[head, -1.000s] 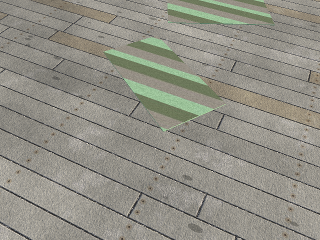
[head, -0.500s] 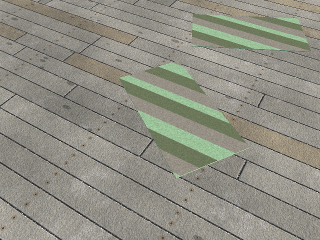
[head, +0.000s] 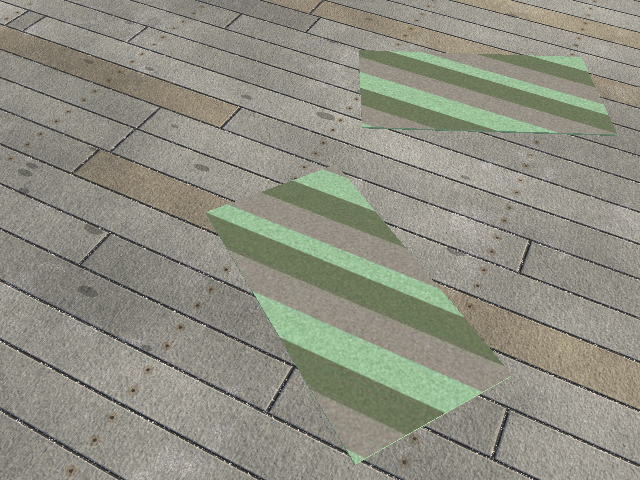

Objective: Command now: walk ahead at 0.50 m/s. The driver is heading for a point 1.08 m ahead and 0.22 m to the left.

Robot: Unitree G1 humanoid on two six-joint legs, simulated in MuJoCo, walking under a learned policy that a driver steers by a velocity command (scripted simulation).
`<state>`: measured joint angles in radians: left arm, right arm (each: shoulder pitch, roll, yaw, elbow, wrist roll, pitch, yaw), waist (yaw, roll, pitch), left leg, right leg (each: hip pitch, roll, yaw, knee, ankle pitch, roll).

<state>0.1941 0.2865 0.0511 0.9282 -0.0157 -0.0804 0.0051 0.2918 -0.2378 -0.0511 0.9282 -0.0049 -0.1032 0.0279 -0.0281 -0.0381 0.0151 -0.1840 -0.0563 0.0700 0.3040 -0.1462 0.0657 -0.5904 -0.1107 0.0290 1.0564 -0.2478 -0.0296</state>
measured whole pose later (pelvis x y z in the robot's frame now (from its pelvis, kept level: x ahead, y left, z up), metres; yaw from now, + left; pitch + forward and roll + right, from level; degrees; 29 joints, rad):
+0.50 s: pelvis +0.28 -0.07 +0.00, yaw +0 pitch +1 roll +0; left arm 0.22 0.25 0.06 0.93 0.00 -0.09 -0.03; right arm 0.24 -0.28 -0.06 0.93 0.02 -0.09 -0.01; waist 0.02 0.04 0.03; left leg -0.51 0.09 -0.02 1.13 -0.32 0.04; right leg -0.27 0.04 -0.06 0.39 -0.14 -0.06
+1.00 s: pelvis +0.57 +0.01 -0.01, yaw +10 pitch +2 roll +0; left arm 0.22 0.27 0.05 0.92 -0.01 -0.12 0.00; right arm 0.19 -0.26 -0.07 0.83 0.01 -0.07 0.04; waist 0.00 -0.01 0.04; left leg -0.36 -0.08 0.01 0.48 -0.15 0.09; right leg -0.39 -0.04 0.02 1.19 -0.37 -0.02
